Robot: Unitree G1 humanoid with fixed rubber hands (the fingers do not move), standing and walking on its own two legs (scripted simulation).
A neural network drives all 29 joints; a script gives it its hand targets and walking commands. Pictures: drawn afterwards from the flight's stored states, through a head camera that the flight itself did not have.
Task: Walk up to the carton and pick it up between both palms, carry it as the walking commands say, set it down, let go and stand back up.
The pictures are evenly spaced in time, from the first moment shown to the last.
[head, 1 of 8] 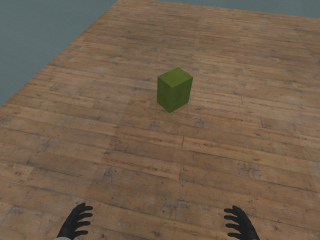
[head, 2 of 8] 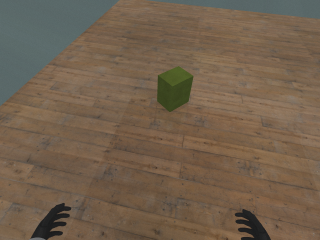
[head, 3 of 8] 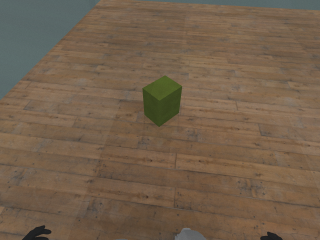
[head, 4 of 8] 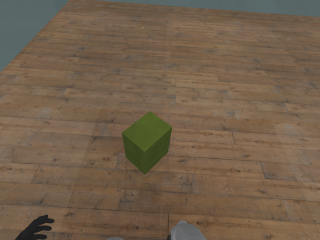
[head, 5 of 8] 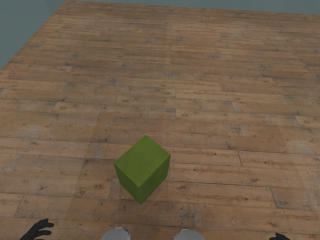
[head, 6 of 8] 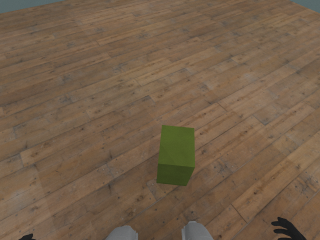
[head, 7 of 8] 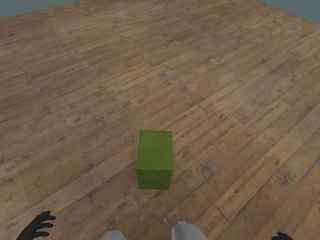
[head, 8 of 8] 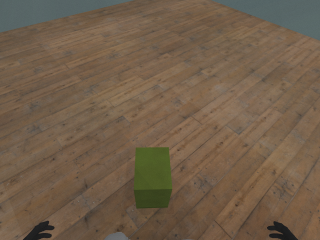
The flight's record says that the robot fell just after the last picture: no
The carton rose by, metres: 0.00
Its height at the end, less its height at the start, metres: +0.00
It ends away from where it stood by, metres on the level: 0.00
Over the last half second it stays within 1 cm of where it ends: yes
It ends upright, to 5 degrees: yes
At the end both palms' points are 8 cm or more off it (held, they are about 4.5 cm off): yes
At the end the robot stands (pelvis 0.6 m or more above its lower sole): yes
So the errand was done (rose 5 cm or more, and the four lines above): no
